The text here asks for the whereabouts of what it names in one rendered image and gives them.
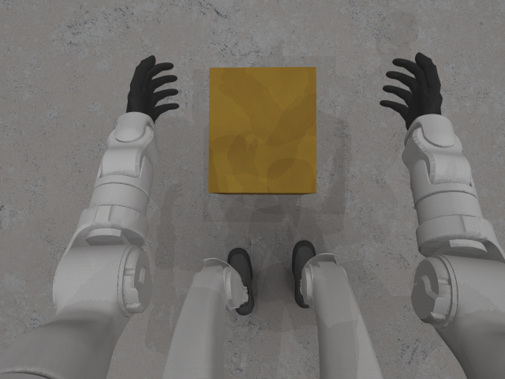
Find left robot hand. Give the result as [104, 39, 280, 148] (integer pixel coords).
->
[126, 55, 179, 124]

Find robot right forearm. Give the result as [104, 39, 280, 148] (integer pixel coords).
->
[402, 114, 505, 264]

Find robot right upper arm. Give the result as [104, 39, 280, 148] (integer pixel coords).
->
[411, 254, 505, 379]

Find left robot shin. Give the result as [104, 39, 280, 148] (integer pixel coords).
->
[193, 258, 249, 309]

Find right robot hand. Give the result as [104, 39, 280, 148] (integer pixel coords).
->
[380, 52, 443, 131]

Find robot left forearm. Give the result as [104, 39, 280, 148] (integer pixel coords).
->
[52, 112, 160, 311]

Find carton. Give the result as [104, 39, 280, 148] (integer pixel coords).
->
[208, 67, 316, 195]

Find right robot foot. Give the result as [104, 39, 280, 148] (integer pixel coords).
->
[292, 240, 316, 309]

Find robot left upper arm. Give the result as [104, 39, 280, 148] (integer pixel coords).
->
[0, 244, 153, 379]

